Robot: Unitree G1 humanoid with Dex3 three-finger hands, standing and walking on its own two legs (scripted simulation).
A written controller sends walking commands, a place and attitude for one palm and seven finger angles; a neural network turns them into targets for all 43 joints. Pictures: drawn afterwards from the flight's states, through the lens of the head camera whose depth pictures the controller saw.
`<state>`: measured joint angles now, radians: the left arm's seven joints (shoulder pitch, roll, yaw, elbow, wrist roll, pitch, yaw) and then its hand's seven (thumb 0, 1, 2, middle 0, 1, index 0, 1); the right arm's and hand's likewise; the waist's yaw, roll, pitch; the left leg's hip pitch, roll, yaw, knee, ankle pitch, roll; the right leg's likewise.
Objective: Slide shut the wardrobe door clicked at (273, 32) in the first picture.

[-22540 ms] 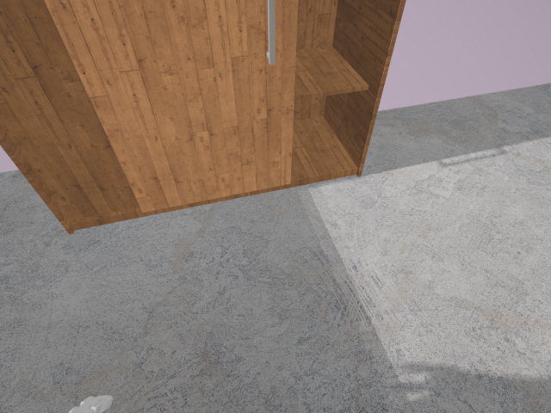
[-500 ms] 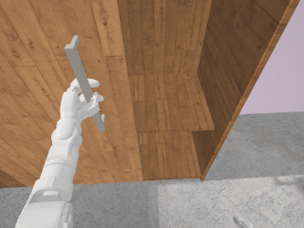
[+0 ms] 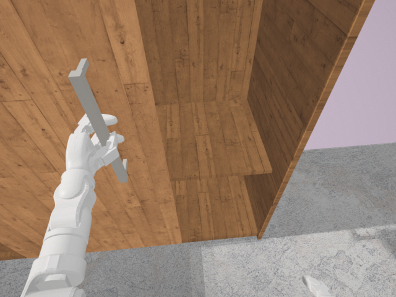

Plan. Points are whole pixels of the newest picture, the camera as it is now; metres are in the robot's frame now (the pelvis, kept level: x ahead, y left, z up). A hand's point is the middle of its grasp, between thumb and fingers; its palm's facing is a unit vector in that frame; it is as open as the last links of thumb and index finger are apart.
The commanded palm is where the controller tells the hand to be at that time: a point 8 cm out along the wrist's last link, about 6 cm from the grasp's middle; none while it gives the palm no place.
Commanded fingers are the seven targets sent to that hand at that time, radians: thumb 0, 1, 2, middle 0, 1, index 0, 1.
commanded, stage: grip the handle and tug to test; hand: left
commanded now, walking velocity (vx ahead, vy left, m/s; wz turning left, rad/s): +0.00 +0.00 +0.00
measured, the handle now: (107, 131) +0.44 +0.20 +0.11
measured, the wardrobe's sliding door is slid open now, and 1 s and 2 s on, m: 0.38 0.37 0.23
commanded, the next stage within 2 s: tug the door sideways, standing still in 0.16 s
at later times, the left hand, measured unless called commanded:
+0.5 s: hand (114, 149) +0.38 +0.17 +0.11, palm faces +0.14 -0.99 +0.00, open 5.7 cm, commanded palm +0.35 +0.20 +0.11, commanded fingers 0.00 0.90 0.90 -0.45 -1.40 -0.45 -1.40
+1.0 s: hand (118, 149) +0.38 +0.17 +0.11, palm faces +0.13 -0.98 -0.17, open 6.0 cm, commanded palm +0.36 +0.20 +0.12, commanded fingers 0.00 0.90 0.90 -0.45 -1.40 -0.45 -1.40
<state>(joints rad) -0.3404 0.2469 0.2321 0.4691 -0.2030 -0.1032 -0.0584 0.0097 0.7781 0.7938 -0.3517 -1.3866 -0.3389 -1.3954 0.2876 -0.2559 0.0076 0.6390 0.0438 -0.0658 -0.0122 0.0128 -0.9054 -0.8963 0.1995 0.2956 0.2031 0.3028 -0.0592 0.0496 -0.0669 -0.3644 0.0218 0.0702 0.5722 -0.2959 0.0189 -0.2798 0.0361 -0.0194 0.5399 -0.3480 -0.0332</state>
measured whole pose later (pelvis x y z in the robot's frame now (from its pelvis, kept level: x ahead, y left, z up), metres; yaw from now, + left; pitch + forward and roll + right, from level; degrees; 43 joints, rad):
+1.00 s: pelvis +0.01 +0.01 +0.00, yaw +1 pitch +3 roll +0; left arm -0.37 0.23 0.04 0.33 -0.10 -0.05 0.08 -0.01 0.71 0.82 -0.37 -1.34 -0.30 -1.39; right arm 0.17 -0.20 0.03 0.64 0.00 -0.02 -0.05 0.01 -0.90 -0.90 0.20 0.30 0.20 0.30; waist 0.02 0.05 0.03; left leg -0.31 -0.01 0.05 0.57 -0.31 0.04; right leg -0.28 0.01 -0.01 0.67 -0.38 -0.01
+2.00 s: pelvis +0.08 -0.16 +0.00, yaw +13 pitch +0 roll +0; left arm -0.27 0.11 -0.08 0.04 -0.04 -0.10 0.13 0.01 0.78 0.84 -0.42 -1.40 -0.23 -1.40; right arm 0.05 -0.21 -0.05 0.58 0.03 -0.01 -0.01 0.01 -0.91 -0.90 0.20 0.30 0.20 0.30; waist 0.07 0.03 0.20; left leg -0.26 0.15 0.04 0.61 -0.23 -0.03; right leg -0.32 0.02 -0.08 0.60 -0.27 -0.06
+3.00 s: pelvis +0.02 -0.39 +0.01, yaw +4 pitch -3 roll -2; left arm -0.51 0.21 0.04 0.43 -0.09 -0.05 0.15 0.03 0.80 0.84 -0.34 -1.34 -0.22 -1.40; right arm 0.19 -0.20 -0.02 0.66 0.03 0.03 -0.03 0.01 -0.91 -0.90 0.20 0.30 0.20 0.30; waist 0.06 0.02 0.17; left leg -0.19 0.15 0.08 0.48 -0.24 -0.05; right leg -0.53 0.01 0.02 1.07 -0.34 -0.01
